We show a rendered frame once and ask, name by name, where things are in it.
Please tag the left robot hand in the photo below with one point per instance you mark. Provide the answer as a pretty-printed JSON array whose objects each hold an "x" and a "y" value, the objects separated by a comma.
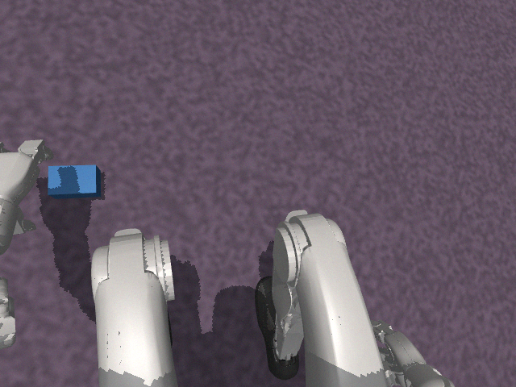
[{"x": 18, "y": 173}]

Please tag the right robot foot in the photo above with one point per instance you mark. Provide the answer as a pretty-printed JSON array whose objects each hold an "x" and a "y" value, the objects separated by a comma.
[{"x": 266, "y": 316}]

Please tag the right robot arm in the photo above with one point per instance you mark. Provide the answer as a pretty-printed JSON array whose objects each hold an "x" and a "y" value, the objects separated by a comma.
[{"x": 424, "y": 375}]

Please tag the right robot hand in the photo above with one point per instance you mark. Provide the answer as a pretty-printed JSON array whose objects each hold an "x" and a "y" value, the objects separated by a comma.
[{"x": 398, "y": 356}]

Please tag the small box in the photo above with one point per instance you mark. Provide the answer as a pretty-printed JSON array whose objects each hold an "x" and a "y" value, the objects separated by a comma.
[{"x": 74, "y": 181}]

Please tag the left robot arm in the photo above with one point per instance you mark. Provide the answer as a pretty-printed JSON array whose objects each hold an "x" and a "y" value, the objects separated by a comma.
[{"x": 8, "y": 219}]

